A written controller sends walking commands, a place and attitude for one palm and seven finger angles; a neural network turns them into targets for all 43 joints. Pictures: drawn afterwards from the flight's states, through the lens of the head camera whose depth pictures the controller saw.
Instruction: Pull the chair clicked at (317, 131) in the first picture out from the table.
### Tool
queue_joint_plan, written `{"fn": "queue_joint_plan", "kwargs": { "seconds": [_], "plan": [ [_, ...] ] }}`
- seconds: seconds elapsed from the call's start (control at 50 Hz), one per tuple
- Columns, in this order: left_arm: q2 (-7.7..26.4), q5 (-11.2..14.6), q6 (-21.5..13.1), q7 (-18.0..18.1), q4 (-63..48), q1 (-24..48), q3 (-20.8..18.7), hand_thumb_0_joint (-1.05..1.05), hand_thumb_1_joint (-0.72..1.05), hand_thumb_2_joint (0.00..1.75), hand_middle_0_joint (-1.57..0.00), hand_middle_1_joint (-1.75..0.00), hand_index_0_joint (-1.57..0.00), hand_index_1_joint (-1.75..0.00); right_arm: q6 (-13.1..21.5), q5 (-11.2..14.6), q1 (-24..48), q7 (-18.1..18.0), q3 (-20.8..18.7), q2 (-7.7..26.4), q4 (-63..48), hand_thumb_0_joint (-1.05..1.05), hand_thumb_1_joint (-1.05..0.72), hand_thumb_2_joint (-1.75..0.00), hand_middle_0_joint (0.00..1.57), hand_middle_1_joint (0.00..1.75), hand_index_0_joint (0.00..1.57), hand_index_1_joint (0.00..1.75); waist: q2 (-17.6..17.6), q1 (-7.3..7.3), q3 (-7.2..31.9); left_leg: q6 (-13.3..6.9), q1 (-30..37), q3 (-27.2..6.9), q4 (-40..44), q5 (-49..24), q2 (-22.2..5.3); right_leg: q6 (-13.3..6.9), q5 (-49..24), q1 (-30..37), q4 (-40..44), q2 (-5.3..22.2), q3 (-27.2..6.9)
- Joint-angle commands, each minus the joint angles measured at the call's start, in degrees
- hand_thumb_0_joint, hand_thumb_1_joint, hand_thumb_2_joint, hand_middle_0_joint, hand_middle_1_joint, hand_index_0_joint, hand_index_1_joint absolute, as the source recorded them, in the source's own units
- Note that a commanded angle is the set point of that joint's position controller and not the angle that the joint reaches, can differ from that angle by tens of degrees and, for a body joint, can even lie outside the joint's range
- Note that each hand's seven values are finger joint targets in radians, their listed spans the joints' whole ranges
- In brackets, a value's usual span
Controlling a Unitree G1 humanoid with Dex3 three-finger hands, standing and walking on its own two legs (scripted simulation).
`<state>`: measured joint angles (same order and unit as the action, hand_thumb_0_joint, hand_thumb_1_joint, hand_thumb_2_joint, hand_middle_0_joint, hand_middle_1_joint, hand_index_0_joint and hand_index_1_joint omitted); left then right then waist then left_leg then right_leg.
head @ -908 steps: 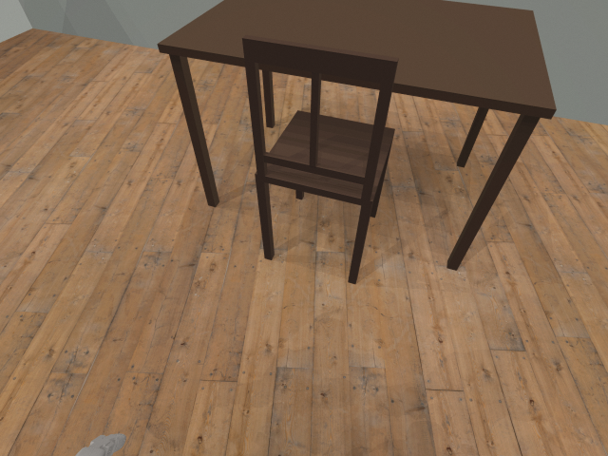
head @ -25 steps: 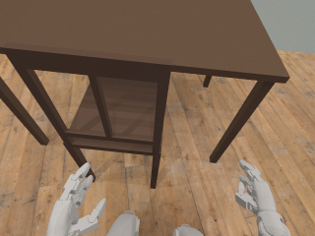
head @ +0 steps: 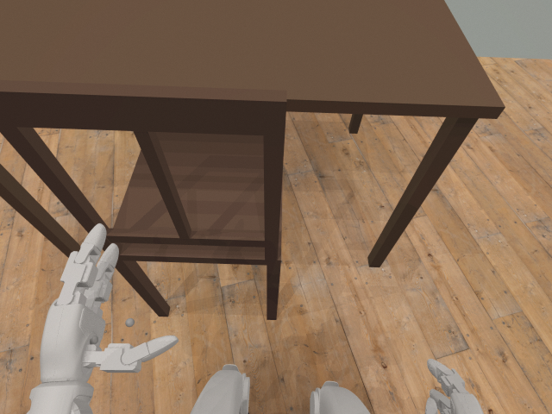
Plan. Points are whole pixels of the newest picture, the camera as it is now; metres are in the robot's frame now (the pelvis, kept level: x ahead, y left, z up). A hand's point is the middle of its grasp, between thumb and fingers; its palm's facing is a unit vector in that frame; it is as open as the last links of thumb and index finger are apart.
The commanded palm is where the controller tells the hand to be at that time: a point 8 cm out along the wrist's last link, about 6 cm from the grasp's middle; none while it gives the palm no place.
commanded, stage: raise the hand toward the chair's back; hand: left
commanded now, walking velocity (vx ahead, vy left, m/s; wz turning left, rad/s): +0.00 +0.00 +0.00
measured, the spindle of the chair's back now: (168, 191) +0.45 +0.21 +0.01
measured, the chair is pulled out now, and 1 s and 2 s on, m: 0.00 0.00 0.00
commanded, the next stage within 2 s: aim the fingers beside a spindle in 1.10 s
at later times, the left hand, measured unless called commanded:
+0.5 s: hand (123, 314) +0.24 +0.21 +0.05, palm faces -0.02 -1.00 -0.03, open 16.9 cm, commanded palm +0.22 +0.27 +0.06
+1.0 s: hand (105, 294) +0.25 +0.23 +0.06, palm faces +0.06 -1.00 -0.06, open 16.9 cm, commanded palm +0.23 +0.28 +0.06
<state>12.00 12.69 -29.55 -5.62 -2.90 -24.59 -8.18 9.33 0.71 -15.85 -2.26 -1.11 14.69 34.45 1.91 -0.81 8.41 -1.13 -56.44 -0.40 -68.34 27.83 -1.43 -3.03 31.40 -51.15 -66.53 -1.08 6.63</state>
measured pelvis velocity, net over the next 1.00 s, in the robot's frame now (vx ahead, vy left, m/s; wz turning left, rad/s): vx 0.01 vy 0.02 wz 0.00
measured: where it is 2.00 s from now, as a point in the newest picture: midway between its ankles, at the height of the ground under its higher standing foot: outside the picture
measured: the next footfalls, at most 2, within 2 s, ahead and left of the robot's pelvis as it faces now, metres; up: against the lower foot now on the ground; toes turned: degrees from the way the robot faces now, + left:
none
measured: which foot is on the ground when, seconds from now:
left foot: down 0.00-1.00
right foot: down 0.00-1.00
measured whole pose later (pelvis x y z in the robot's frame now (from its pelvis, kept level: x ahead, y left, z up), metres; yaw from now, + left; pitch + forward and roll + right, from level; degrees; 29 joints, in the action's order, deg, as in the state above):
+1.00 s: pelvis +0.01 +0.02 +0.01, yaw +0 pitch +15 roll -3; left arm 15.1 16.3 -25.3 -13.5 5.7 -15.6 -12.5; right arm 9.9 1.4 -13.3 -2.1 0.9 14.7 32.3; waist 2.1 -1.1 7.7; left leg -2.6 -52.8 -0.1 -64.6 27.0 -0.6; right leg -1.4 29.8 -46.9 -61.5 -0.6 6.3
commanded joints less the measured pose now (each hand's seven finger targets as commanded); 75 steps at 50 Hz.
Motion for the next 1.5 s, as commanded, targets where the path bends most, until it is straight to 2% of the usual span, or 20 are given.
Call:
{"fn": "queue_joint_plan", "kwargs": {
  "seconds": [0.0,0.06,0.12,0.18,0.26,0.34,0.42,0.5,0.58,0.66,0.74,0.82,0.9,1.04,1.14,1.22,1.26,1.32,1.38,1.48],
  "plan": [
    [5.5,1.3,-1.0,-8.3,-5.0,1.7,2.0,0.00,-0.29,0.39,-0.08,-0.11,-0.08,-0.11,5.0,1.2,5.2,-0.8,-2.5,7.2,-11.1,0.00,-0.90,-0.90,0.20,0.30,0.20,0.30,-1.2,-1.32,10.5,-0.8,8.7,-1.9,9.4,-4.1,0.6,1.7,-1.4,5.0,14.5,1.2,-7.9],
    [10.6,3.2,2.2,-8.1,-11.2,1.8,-5.3,0.00,-0.36,0.36,-0.07,-0.10,-0.07,-0.10,4.7,1.5,5.5,-1.8,-2.9,6.9,-12.1,0.00,-0.90,-0.90,0.20,0.30,0.20,0.30,0.5,1.42,17.9,-1.0,13.6,-1.5,11.3,-10.1,0.8,1.8,-9.0,11.5,13.8,1.0,-6.8],
    [11.7,4.0,1.3,-3.2,-17.0,2.1,-9.7,0.00,-0.43,0.33,-0.07,-0.09,-0.07,-0.09,4.5,1.0,5.8,-1.8,-2.9,5.1,-11.4,0.00,-0.90,-0.90,0.20,0.30,0.20,0.30,4.5,2.99,19.0,-0.5,18.1,-1.8,12.5,-17.2,0.6,1.2,-16.7,12.3,11.7,0.2,-4.0],
    [6.1,3.2,-0.8,-0.2,-13.0,3.0,-6.0,0.00,-0.50,0.30,-0.06,-0.08,-0.06,-0.08,4.2,0.3,5.7,-0.9,-2.5,4.5,-9.8,0.00,-0.90,-0.90,0.20,0.30,0.20,0.30,2.8,0.54,12.6,0.2,18.7,-2.7,12.1,-19.1,0.1,1.3,-17.3,7.1,10.8,-0.1,-2.3],
    [3.7,0.6,0.8,-4.7,-1.9,5.5,0.3,0.00,-0.50,0.30,-0.06,-0.08,-0.06,-0.08,3.4,0.3,5.4,0.0,-1.9,6.6,-10.3,0.00,-0.90,-0.90,0.20,0.30,0.20,0.30,-0.2,-2.42,5.7,-0.1,13.1,-3.4,11.7,-9.7,0.0,1.6,-10.2,1.8,11.6,-0.2,-2.4],
    [8.9,2.1,4.7,-10.7,-3.5,8.1,-2.4,0.00,-0.50,0.30,-0.06,-0.08,-0.06,-0.08,3.0,1.3,4.6,-1.0,-1.6,7.9,-12.9,0.00,-0.90,-0.90,0.20,0.30,0.20,0.30,0.5,-1.04,11.5,-0.6,15.6,-3.1,13.2,-9.5,0.6,1.5,-10.5,7.4,13.7,0.1,-3.6],
    [14.4,4.8,4.1,-8.9,-11.7,10.4,-11.0,0.00,-0.50,0.30,-0.06,-0.08,-0.06,-0.08,3.2,1.0,5.1,-1.9,-1.4,6.7,-12.9,0.00,-0.90,-0.90,0.20,0.30,0.20,0.30,2.5,1.44,17.3,-0.4,20.0,-3.0,13.8,-15.4,0.6,1.3,-14.9,11.9,13.6,-0.2,-3.4],
    [10.6,4.7,0.7,-5.5,-10.1,11.8,-9.2,0.00,-0.50,0.30,-0.06,-0.08,-0.06,-0.08,4.0,0.4,5.2,-1.3,-0.9,5.7,-10.5,0.00,-0.90,-0.90,0.20,0.30,0.20,0.30,4.3,0.17,12.8,0.3,20.7,-4.0,13.9,-16.3,0.1,1.2,-13.6,7.1,12.8,-0.3,-2.2],
    [8.6,3.4,2.2,-8.4,-0.3,12.1,-5.8,0.00,-0.50,0.30,-0.06,-0.08,-0.06,-0.08,3.7,0.6,4.7,-0.7,-1.1,7.4,-9.6,0.00,-0.90,-0.90,0.20,0.30,0.20,0.30,1.8,-1.61,9.1,0.2,16.6,-4.0,13.8,-11.0,0.1,1.5,-10.2,4.6,13.2,-0.2,-2.2],
    [9.8,4.7,6.4,-13.0,0.0,9.9,-5.4,0.00,-0.50,0.30,-0.06,-0.08,-0.06,-0.08,3.6,1.8,4.4,-1.2,-1.5,8.5,-11.7,0.00,-0.90,-0.90,0.20,0.30,0.20,0.30,0.8,-0.49,12.3,-0.3,17.9,-3.4,15.4,-11.4,0.5,1.6,-11.2,9.4,15.4,0.1,-3.0],
    [13.5,5.5,4.9,-10.2,-7.8,10.6,-10.3,0.00,-0.50,0.30,-0.06,-0.08,-0.06,-0.08,4.1,1.3,4.5,-1.4,-1.6,7.5,-12.0,0.00,-0.90,-0.90,0.20,0.30,0.20,0.30,2.3,0.99,15.9,-0.2,20.9,-3.4,16.0,-15.8,0.4,1.5,-13.9,11.5,14.8,-0.1,-2.7],
    [12.8,4.8,0.2,-5.3,-7.2,11.7,-11.4,0.00,-0.50,0.30,-0.06,-0.08,-0.06,-0.08,4.2,0.3,4.8,-0.9,-1.5,6.7,-9.9,0.00,-0.90,-0.90,0.20,0.30,0.20,0.30,2.5,0.49,11.1,0.2,19.1,-3.9,15.5,-14.2,0.1,1.3,-11.3,7.5,13.7,-0.3,-2.1],
    [8.9,3.4,0.2,-6.7,-0.1,11.2,-6.7,0.00,-0.50,0.30,-0.06,-0.08,-0.06,-0.08,3.9,0.5,4.8,-0.1,-1.4,7.7,-10.0,0.00,-0.90,-0.90,0.20,0.30,0.20,0.30,2.5,-0.98,8.2,0.4,16.1,-3.9,15.0,-8.5,0.2,1.4,-7.7,4.1,13.1,0.0,-2.2],
    [12.7,5.1,4.0,-10.5,-6.4,10.8,-8.7,0.00,-0.50,0.30,-0.06,-0.08,-0.06,-0.08,3.7,1.3,4.4,-1.1,-1.6,7.9,-11.9,0.00,-0.90,-0.90,0.20,0.30,0.20,0.30,1.2,0.06,15.9,-0.5,19.3,-3.1,15.1,-13.9,0.5,1.7,-13.2,11.4,14.9,0.1,-3.4],
    [11.2,5.2,1.1,-7.2,-5.3,12.5,-9.5,0.00,-0.50,0.30,-0.06,-0.08,-0.06,-0.08,4.0,0.7,5.1,-1.2,-1.1,6.9,-10.2,0.00,-0.90,-0.90,0.20,0.30,0.20,0.30,1.3,-0.60,10.4,-0.3,16.8,-3.3,14.2,-11.1,0.4,1.6,-10.0,7.5,14.5,-0.2,-3.1],
    [10.0,4.0,1.6,-8.6,0.7,13.7,-7.2,0.00,-0.50,0.30,-0.06,-0.08,-0.06,-0.08,3.8,0.7,4.9,-0.8,-1.0,7.6,-9.8,0.00,-0.90,-0.90,0.20,0.30,0.20,0.30,2.0,-1.47,8.3,-0.3,14.2,-3.2,13.1,-8.2,0.5,1.6,-8.0,5.0,13.8,0.0,-3.5],
    [8.8,3.9,2.8,-10.4,1.3,15.9,-4.6,0.00,-0.50,0.30,-0.06,-0.08,-0.06,-0.08,3.7,0.9,4.7,-0.8,-0.9,8.0,-10.4,0.00,-0.90,-0.90,0.20,0.30,0.20,0.30,2.0,-2.11,9.5,-0.4,14.2,-3.2,12.8,-7.5,0.7,1.7,-7.8,4.8,13.8,0.3,-3.7],
    [12.2,4.6,3.7,-11.8,-0.3,15.8,-7.9,0.00,-0.50,0.30,-0.06,-0.08,-0.06,-0.08,3.8,1.0,4.2,-1.4,-1.2,8.3,-10.7,0.00,-0.90,-0.90,0.20,0.30,0.20,0.30,0.8,-1.01,14.1,-0.7,15.3,-2.9,12.1,-10.8,0.6,1.7,-10.8,8.2,14.0,0.2,-4.5],
    [12.7,5.2,2.8,-10.8,-5.7,16.4,-8.8,0.00,-0.50,0.30,-0.06,-0.08,-0.06,-0.08,4.2,0.7,4.4,-1.2,-1.3,7.6,-10.8,0.00,-0.90,-0.90,0.20,0.30,0.20,0.30,3.8,0.11,18.1,-0.5,18.7,-2.9,12.1,-16.4,0.5,1.5,-15.5,9.7,12.6,0.3,-3.8],
    [9.5,4.2,1.8,-7.1,-3.1,13.5,-7.3,0.00,-0.50,0.30,-0.06,-0.08,-0.06,-0.08,3.4,0.3,4.9,-0.3,-1.4,6.9,-10.1,0.00,-0.90,-0.90,0.20,0.30,0.20,0.30,2.6,-0.46,14.5,0.0,17.5,-3.3,11.7,-16.9,0.1,1.7,-15.1,6.0,11.1,0.0,-2.7]
  ]
}}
